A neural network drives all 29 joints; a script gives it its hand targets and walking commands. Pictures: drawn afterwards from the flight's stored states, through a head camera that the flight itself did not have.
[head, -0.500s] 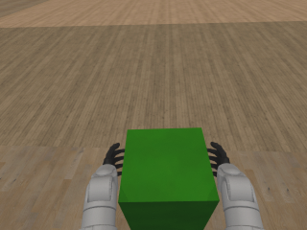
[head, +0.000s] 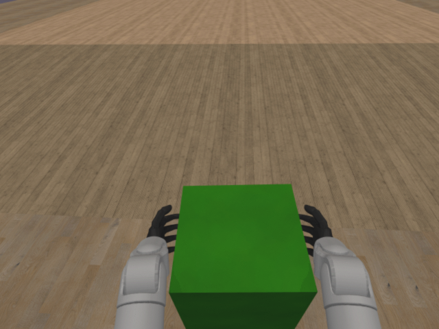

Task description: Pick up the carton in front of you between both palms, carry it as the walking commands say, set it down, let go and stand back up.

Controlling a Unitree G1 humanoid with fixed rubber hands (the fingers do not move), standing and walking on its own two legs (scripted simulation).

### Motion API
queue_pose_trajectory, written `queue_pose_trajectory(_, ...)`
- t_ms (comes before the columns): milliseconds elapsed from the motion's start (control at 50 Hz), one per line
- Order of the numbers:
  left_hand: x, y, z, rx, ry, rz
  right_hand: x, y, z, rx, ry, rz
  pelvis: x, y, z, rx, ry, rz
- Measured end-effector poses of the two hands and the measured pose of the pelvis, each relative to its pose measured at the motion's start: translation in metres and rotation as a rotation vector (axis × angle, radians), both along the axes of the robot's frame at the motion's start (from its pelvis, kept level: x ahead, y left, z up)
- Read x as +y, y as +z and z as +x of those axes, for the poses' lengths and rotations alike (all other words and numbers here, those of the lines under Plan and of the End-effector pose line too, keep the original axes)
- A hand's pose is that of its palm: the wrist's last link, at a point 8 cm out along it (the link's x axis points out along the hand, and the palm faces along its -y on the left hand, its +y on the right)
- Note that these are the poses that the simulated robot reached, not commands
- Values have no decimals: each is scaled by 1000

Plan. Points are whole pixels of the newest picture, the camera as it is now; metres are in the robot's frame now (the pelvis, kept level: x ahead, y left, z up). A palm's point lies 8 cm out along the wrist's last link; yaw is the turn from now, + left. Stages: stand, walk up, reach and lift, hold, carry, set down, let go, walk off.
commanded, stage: carry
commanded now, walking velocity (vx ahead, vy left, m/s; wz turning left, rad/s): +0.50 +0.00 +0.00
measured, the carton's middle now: (238, 263) +0.29 +0.00 -0.01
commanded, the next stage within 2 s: none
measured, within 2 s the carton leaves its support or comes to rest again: neither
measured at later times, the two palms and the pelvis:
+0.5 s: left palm (158, 172) +0.46 +0.17 +0.09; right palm (288, 166) +0.48 -0.13 +0.09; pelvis +0.21 +0.01 +0.00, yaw +1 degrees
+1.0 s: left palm (170, 105) +0.80 +0.19 +0.09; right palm (262, 103) +0.79 -0.11 +0.10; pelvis +0.53 +0.05 +0.00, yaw -1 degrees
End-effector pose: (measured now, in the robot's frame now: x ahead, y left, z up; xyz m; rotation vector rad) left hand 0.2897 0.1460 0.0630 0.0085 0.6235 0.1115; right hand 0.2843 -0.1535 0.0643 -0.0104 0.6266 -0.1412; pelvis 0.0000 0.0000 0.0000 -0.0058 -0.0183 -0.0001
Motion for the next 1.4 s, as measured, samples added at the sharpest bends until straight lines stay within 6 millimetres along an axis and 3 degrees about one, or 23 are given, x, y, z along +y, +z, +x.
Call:
queue_pose_trajectory(160,22,15,40,11,17,-6,23,16,43,10,-6,19,15,-4,48,75,-34,3)
queue_pose_trajectory(260,10,24,81,47,1,-29,11,20,72,45,-46,27,9,-1,86,97,-31,-25)
queue_pose_trajectory(340,-1,21,109,43,28,-58,0,19,104,41,-62,60,2,-7,125,108,13,-27)
queue_pose_trajectory(460,16,22,152,108,81,-50,17,24,165,108,-10,62,6,5,185,120,19,11)
queue_pose_trajectory(540,35,26,201,80,108,-63,35,28,220,81,12,58,19,1,234,113,17,15)
queue_pose_trajectory(640,57,14,278,40,93,-78,58,18,292,40,-3,48,44,-22,303,84,-11,28)
queue_pose_trajectory(720,59,7,329,123,56,-77,60,8,328,120,-43,43,56,-11,344,93,-35,17)
queue_pose_trajectory(820,53,17,389,131,11,-74,54,20,376,126,-92,49,62,7,400,104,-32,-10)
queue_pose_trajectory(920,49,32,455,70,10,-72,50,36,444,65,-86,51,57,10,466,107,-21,-21)
queue_pose_trajectory(980,47,32,494,50,29,-66,47,35,490,47,-63,53,49,5,511,101,-17,-17)
queue_pose_trajectory(1100,34,11,581,51,73,-37,34,6,591,51,-14,77,26,-23,611,71,13,-19)
queue_pose_trajectory(1180,30,-2,624,139,107,-38,31,-7,643,141,14,74,14,-14,656,80,41,-14)
queue_pose_trajectory(1280,31,10,677,144,136,-38,32,6,705,148,47,67,8,5,713,96,46,12)
queue_pose_trajectory(1400,32,36,765,55,117,-39,33,30,786,57,30,72,15,9,794,97,30,25)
